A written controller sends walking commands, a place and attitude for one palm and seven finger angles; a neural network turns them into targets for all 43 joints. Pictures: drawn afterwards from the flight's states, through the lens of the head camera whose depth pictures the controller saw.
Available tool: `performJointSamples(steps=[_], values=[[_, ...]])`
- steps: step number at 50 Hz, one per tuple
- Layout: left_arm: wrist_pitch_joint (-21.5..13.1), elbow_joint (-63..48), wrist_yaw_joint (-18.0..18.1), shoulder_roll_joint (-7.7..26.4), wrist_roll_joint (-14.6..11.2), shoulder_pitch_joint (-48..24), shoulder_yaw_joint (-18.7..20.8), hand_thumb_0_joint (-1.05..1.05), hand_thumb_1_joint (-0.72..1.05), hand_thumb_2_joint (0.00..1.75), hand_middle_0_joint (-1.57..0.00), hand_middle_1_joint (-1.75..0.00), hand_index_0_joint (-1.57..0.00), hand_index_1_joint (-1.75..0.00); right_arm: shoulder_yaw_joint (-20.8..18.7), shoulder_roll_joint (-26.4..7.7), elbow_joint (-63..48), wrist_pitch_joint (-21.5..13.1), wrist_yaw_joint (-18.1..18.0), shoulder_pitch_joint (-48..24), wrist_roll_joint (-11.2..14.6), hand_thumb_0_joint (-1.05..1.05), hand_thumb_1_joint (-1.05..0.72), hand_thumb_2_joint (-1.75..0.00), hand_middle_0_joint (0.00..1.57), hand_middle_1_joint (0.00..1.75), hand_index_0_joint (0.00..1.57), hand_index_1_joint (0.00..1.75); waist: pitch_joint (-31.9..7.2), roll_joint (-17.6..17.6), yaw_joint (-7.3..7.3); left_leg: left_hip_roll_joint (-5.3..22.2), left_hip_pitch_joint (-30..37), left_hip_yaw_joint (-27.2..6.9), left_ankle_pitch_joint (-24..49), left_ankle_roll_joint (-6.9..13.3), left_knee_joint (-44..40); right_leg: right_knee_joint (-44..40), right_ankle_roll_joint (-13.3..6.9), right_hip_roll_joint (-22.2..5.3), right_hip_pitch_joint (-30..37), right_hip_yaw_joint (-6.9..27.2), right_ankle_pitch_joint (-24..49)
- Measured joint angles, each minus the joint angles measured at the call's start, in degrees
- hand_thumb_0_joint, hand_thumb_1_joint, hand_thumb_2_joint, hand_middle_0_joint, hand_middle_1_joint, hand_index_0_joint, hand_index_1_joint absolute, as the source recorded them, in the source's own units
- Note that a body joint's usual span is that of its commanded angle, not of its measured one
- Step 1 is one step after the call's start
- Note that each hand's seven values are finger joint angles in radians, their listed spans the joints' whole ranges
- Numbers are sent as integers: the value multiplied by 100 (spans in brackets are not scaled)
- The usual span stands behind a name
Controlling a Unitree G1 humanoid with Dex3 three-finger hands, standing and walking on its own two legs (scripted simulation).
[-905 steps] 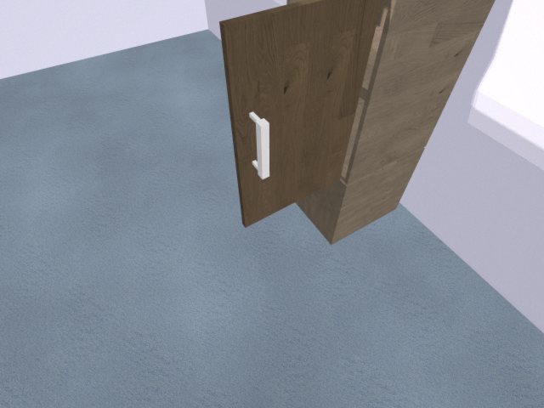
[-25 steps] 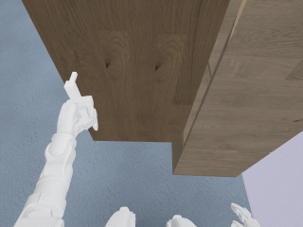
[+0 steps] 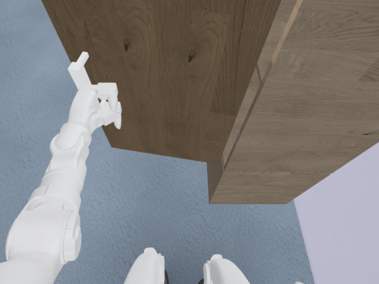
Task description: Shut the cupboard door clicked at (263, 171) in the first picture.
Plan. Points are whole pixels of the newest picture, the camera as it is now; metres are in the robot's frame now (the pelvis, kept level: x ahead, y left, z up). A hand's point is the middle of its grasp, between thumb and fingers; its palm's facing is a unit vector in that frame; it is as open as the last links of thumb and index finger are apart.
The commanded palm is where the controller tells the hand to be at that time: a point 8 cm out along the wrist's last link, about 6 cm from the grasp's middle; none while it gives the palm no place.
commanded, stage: push the door shut along its arc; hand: left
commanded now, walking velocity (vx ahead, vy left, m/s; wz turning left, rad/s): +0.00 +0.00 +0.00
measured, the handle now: (91, 88) +0.53 +0.21 +0.06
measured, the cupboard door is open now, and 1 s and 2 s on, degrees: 81 65 54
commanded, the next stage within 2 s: pull the fist back off the door in 1.14 s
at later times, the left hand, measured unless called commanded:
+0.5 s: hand (133, 90) +0.51 +0.11 +0.07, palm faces -0.31 -0.95 -0.04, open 3.1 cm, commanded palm +0.52 +0.15 +0.07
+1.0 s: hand (143, 78) +0.55 +0.10 +0.07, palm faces -0.39 -0.92 -0.03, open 3.3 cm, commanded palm +0.58 +0.10 +0.07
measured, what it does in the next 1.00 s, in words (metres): stands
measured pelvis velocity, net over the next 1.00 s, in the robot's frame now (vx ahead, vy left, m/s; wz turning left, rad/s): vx -0.01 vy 0.01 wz -0.04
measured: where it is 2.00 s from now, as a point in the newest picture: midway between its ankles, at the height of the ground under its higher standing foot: outside the picture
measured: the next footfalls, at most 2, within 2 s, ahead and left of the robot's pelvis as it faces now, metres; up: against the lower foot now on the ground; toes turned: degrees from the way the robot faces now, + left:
none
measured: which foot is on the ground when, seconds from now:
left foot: down 0.00-1.00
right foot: down 0.00-1.00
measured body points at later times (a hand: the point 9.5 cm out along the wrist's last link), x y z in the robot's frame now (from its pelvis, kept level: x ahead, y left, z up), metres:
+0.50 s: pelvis +0.00 +0.01 -0.01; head +0.13 +0.02 +0.42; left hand +0.53 +0.17 +0.08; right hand +0.00 -0.26 -0.12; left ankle +0.05 +0.09 -0.65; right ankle +0.00 -0.10 -0.65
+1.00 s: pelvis -0.01 +0.01 -0.04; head +0.16 +0.03 +0.38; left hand +0.57 +0.15 +0.08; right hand -0.02 -0.27 -0.13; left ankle +0.05 +0.09 -0.65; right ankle +0.00 -0.10 -0.65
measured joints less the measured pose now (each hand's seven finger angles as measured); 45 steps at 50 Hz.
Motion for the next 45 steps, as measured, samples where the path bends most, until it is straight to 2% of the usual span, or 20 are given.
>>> performJointSamples(steps=[4,19,30,38,45], values=[[2,225,-11,78,95,-278,161,2,90,90,-130,-150,-130,-150,26,2,-27,8,21,56,-24,1,-91,-90,20,30,20,30,5,3,-112,27,-139,20,-16,16,73,60,10,21,-143,20,4],[246,638,-274,407,353,-1089,385,2,90,90,-130,-150,-130,-150,70,1,-124,41,121,301,-117,0,-91,-90,20,30,20,30,-6,84,-432,121,-538,76,-106,54,280,201,42,101,-551,82,-9],[384,942,-497,583,388,-1494,309,-1,88,94,-130,-150,-130,-150,97,-5,-82,92,139,385,-148,0,-91,-90,20,30,20,30,-5,108,-441,138,-721,29,-165,48,411,294,30,123,-705,38,-62],[553,1223,-607,727,388,-2089,63,0,89,96,-130,-150,-130,-150,118,-56,21,-72,73,252,-187,0,-91,-90,20,30,20,30,21,98,-492,131,-1050,-90,-179,34,623,455,5,121,-969,-87,-93],[760,1459,-663,890,454,-2661,-39,1,92,99,-130,-150,-130,-150,153,-92,83,-235,21,146,-236,0,-91,-90,20,30,20,30,49,100,-596,152,-1391,-149,-210,39,853,648,-2,138,-1275,-150,-121]])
